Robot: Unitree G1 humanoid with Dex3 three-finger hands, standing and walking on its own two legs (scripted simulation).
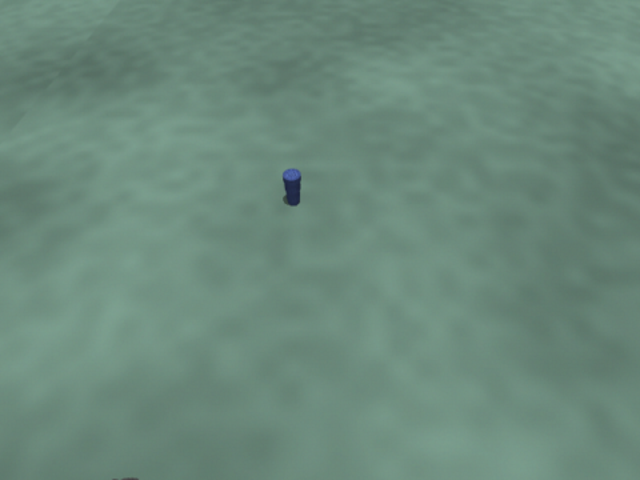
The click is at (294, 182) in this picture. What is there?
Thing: tapered cup
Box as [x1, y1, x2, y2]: [283, 169, 300, 205]
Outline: 287,169 283,172 283,180 285,184 286,195 288,203 291,205 295,205 298,203 300,173 296,169
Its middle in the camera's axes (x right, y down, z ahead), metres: -0.12 -0.22 +1.69
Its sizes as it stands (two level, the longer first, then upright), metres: 0.075 0.075 0.160
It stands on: the floor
